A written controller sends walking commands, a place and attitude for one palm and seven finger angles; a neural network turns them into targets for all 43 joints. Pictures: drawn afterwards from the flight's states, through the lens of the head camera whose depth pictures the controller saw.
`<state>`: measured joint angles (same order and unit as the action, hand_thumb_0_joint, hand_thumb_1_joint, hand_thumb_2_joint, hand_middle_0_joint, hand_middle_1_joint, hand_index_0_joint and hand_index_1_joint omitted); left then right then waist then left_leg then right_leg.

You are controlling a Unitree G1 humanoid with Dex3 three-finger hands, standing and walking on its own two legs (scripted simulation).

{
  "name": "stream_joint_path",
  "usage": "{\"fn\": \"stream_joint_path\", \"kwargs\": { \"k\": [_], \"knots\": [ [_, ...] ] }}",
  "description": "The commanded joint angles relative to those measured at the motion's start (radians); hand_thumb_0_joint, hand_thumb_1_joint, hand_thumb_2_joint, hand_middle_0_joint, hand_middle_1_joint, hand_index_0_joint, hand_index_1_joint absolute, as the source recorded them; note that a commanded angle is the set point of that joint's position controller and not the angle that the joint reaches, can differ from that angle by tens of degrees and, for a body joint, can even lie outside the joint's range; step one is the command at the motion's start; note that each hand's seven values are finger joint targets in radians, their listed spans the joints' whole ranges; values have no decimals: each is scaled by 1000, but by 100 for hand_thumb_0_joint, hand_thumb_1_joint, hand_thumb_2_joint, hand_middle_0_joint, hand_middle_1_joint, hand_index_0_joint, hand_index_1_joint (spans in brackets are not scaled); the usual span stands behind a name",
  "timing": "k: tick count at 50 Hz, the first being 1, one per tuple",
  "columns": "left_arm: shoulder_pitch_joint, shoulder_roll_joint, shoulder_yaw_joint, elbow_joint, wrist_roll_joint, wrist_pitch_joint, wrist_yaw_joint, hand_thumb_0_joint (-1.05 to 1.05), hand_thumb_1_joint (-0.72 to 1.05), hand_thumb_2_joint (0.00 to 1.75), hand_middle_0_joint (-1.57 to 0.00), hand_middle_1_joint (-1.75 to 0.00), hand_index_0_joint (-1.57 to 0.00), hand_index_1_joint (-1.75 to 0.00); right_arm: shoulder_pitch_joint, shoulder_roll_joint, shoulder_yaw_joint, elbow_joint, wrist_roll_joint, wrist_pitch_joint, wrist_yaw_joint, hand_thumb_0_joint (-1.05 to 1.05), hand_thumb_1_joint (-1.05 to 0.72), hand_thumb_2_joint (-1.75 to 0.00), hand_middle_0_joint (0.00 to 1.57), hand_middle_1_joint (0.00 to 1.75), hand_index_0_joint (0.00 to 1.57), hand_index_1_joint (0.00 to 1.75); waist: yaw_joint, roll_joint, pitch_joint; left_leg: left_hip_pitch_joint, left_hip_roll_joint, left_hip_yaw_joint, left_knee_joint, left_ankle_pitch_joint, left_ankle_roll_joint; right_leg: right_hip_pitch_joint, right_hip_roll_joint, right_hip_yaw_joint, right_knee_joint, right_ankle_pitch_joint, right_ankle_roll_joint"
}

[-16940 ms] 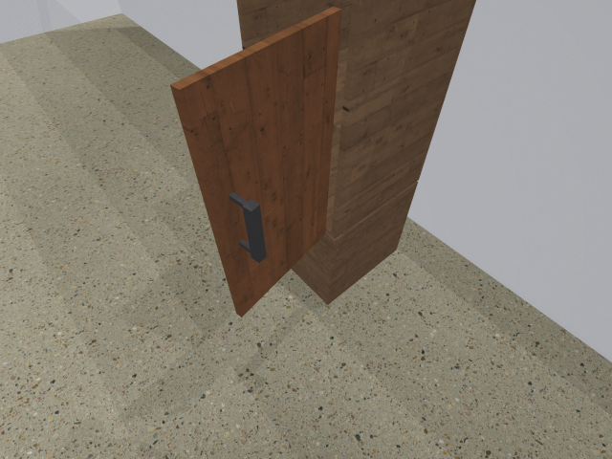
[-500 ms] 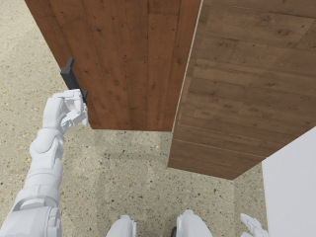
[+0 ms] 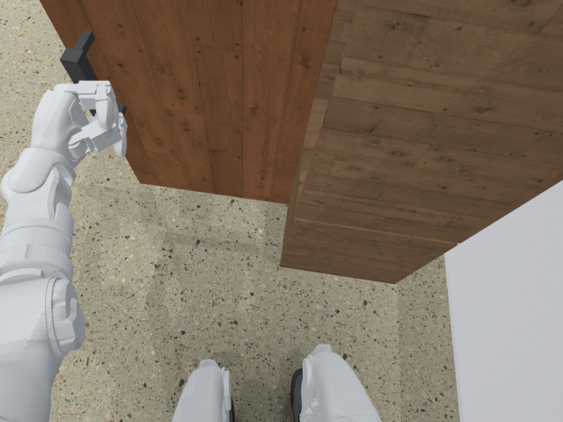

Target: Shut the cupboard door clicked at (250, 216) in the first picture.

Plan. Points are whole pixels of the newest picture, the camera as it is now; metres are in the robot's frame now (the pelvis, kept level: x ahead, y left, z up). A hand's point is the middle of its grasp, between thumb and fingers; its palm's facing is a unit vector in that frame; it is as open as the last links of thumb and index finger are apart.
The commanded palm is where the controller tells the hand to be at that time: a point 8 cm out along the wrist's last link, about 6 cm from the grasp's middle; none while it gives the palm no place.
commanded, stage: push the door shut along its arc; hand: left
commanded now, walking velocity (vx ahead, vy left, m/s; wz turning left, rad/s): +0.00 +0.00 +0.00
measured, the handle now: (100, 89) +0.57 +0.23 +0.07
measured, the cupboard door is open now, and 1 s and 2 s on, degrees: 91 77 64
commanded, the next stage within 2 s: pull the fist back off the door in 1.20 s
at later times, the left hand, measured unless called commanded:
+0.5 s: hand (155, 96) +0.55 +0.15 +0.07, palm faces -0.31 -0.95 -0.03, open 3.1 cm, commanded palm +0.56 +0.19 +0.07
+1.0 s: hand (173, 79) +0.58 +0.13 +0.07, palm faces -0.38 -0.92 -0.02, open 3.0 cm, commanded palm +0.61 +0.14 +0.07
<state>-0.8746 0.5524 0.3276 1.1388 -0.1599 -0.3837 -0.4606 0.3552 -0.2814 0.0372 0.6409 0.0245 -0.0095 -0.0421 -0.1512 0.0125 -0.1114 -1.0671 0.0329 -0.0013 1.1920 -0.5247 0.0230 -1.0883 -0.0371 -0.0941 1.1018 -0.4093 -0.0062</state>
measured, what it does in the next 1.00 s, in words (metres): stands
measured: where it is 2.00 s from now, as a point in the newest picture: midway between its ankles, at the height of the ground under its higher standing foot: outside the picture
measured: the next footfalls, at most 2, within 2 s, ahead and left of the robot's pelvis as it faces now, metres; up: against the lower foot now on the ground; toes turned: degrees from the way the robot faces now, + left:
none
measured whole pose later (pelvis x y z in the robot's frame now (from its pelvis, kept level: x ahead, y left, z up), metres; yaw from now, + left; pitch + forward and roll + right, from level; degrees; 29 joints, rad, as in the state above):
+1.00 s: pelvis +0.01 +0.00 -0.02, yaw -2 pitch +29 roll -5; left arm -1.25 0.68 0.26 1.28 -0.05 -0.21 -0.53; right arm 0.37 -0.27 0.06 0.65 -0.01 -0.02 -0.05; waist -0.27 0.04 -0.10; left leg -1.23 0.06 -0.02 1.29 -0.58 0.02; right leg -1.24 -0.01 -0.10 1.17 -0.44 -0.01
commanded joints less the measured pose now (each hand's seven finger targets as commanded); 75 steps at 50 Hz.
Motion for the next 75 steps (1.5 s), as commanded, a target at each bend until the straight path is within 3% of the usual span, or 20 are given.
{"fn": "stream_joint_path", "kwargs": {
  "k": [1, 4, 6, 12, 14, 24, 27, 31, 36, 39, 42, 48, 57, 65, 66, 67, 69, 70, 73, 75],
  "knots": [
    [-534, 153, -29, -171, 10, -34, -33, 0, 90, 90, -130, -150, -130, -150, 141, -185, -68, -55, -8, -23, -14, 0, -90, -90, 20, 30, 20, 30, -80, 142, -454, 324, -11, -81, -159, 240, 8, 141, 52, 61, -122, 96, -26],
    [-562, 198, -2, -169, 16, -27, -36, 0, 90, 90, -130, -150, -130, -150, 158, -190, -65, -54, -12, -21, -12, 0, -90, -90, 20, 30, 20, 30, -75, 174, -497, 361, -6, -92, -151, 297, 2, 125, 57, 52, -104, 119, -30],
    [-593, 174, -22, -188, 26, -27, -32, 0, 90, 90, -130, -150, -130, -150, 165, -188, -67, -54, -17, -21, -7, 0, -90, -90, 20, 30, 20, 30, -79, 204, -507, 392, -5, -103, -149, 310, -2, 93, 56, 46, -99, 116, -31],
    [-657, 234, 10, -154, 50, -5, -17, 0, 90, 90, -130, -150, -130, -150, 190, -196, -62, -53, -21, -11, -4, 0, -90, -90, 20, 30, 20, 30, -98, 189, -508, 378, 2, -112, -135, 334, -3, 76, 61, 40, -88, 126, -31],
    [-680, 189, -27, -173, 50, -7, -24, 0, 90, 90, -130, -150, -130, -150, 194, -192, -65, -46, -24, -11, -1, 0, -90, -90, 20, 30, 20, 30, -105, 239, -533, 453, 6, -123, -131, 393, -12, 38, 63, 32, -87, 144, -31],
    [-716, 236, 7, -146, 62, 24, -35, 0, 90, 90, -130, -150, -130, -150, 218, -191, -62, -48, -32, 6, -1, 0, -90, -90, 20, 30, 20, 30, -111, 225, -567, 455, 12, -121, -97, 508, -12, 55, 71, 30, -73, 203, -29],
    [-734, 276, 29, -98, 74, 45, -31, 0, 90, 90, -130, -150, -130, -150, 219, -190, -56, -55, -32, 9, -4, 0, -90, -90, 20, 30, 20, 30, -123, 193, -525, 352, 5, -97, -85, 437, 3, 89, 73, 38, -73, 199, -26],
    [-725, 331, 66, -130, 86, 43, -32, 0, 90, 90, -130, -150, -130, -150, 228, -189, -56, -64, -36, 10, -5, 0, -90, -90, 20, 30, 20, 30, -105, 232, -596, 383, 8, -93, -70, 522, -1, 120, 72, 41, -55, 259, -28],
    [-777, 302, 26, -94, 92, 72, -48, 0, 90, 90, -130, -150, -130, -150, 232, -189, -56, -61, -34, 11, -9, 0, -90, -90, 20, 30, 20, 30, -144, 175, -551, 305, 5, -77, -53, 461, 12, 130, 78, 46, -59, 267, -20],
    [-808, 322, 33, -107, 87, 76, -63, 0, 90, 90, -130, -150, -130, -150, 235, -190, -57, -52, -34, 3, -14, 0, -90, -90, 20, 30, 20, 30, -144, 197, -601, 325, 3, -74, -40, 478, 13, 145, 79, 50, -58, 289, -23],
    [-855, 306, 4, -98, 88, 89, -77, 0, 90, 90, -130, -150, -130, -150, 233, -190, -54, -39, -37, -5, -19, 0, -90, -90, 20, 30, 20, 30, -161, 212, -585, 303, 1, -70, -30, 455, 16, 133, 81, 51, -57, 277, -25],
    [-969, 216, -73, -103, 77, 103, -79, 0, 90, 90, -130, -150, -130, -150, 231, -192, -54, -5, -39, -24, -23, 0, -90, -90, 20, 30, 20, 30, -195, 287, -577, 395, 7, -93, -11, 481, 10, 0, 84, 29, -49, 234, -35],
    [-1070, 199, -109, -31, 102, 143, -71, 0, 90, 90, -130, -150, -130, -150, 216, -203, -46, 26, -47, -49, -23, 0, -90, -90, 20, 30, 20, 30, -237, 286, -568, 334, 4, -99, 20, 405, 15, -57, 91, 15, -27, 182, -37],
    [-1164, 181, -143, -31, 127, 156, -59, 0, 90, 90, -130, -150, -130, -150, 220, -209, -41, 42, -49, -65, -20, 0, -90, -90, 20, 30, 20, 30, -262, 356, -604, 370, 10, -122, 42, 411, 12, -152, 93, -2, 12, 161, -39],
    [-1169, 257, 96, -33, 63, 173, 145, 0, 90, 90, -130, -150, -130, -150, 303, -189, -20, -4, -78, -72, -8, 0, -90, -90, 20, 30, 20, 30, -215, 376, -600, 276, 24, -136, 16, 372, 4, -107, 78, 17, -4, 164, -33],
    [-1121, 199, 49, 17, 96, 184, 249, 0, 90, 90, -130, -150, -130, -150, 297, -183, -15, -7, -82, -71, 14, 0, -90, -90, 20, 30, 20, 30, -220, 363, -574, 257, 27, -151, -6, 337, -7, -109, 75, 14, 4, 143, -30],
    [-1108, 129, 67, -2, 124, 164, 414, 0, 90, 90, -130, -150, -130, -150, 327, -175, -28, -15, -110, -62, 49, 0, -90, -90, 20, 30, 20, 30, -227, 284, -573, 263, 28, -168, -25, 334, -11, -100, 71, 8, -5, 140, -13],
    [-1116, 137, 77, -45, 159, 135, 495, 0, 90, 90, -130, -150, -130, -150, 335, -172, -30, -22, -128, -60, 68, 0, -90, -90, 20, 30, 20, 30, -218, 299, -600, 259, 25, -165, -21, 337, -14, -92, 69, 9, 1, 138, -10],
    [-1108, 155, 9, -70, 308, 55, 580, 0, 90, 90, -130, -150, -130, -150, 364, -173, -47, -16, -143, -33, 113, 0, -90, -90, 20, 30, 20, 30, -224, 336, -671, 334, 22, -158, -12, 418, -24, -76, 67, 15, 3, 166, -14],
    [-1091, 151, -13, -65, 320, 41, 549, 0, 90, 90, -130, -150, -130, -150, 366, -176, -53, -19, -132, -10, 122, 0, -90, -90, 20, 30, 20, 30, -219, 331, -689, 349, 19, -154, -32, 414, -24, -28, 70, 20, -20, 176, -17]
  ]
}}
